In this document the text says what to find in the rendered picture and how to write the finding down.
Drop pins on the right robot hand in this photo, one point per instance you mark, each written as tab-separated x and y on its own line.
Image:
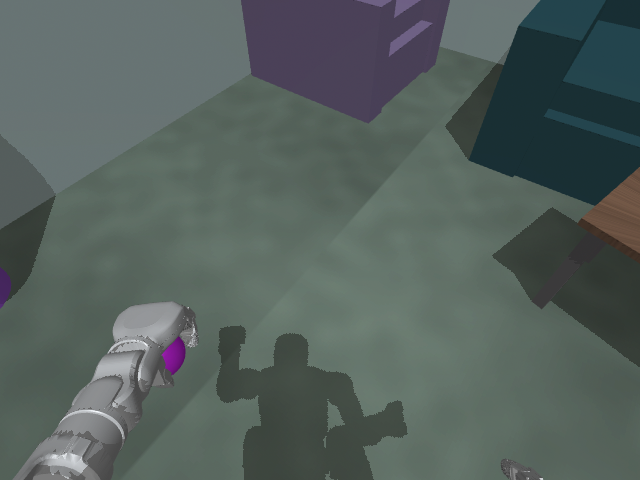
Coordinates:
516	471

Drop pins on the ball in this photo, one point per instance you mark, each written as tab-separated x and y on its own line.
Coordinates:
174	355

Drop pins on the left robot hand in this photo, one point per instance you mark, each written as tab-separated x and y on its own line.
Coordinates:
162	323

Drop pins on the left robot arm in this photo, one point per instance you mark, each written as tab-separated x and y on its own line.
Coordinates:
88	439

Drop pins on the sofa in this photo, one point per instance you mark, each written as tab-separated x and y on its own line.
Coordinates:
565	113

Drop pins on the armchair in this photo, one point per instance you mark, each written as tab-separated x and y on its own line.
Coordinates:
353	56

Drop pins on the coffee table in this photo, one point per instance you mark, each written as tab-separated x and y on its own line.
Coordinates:
614	220

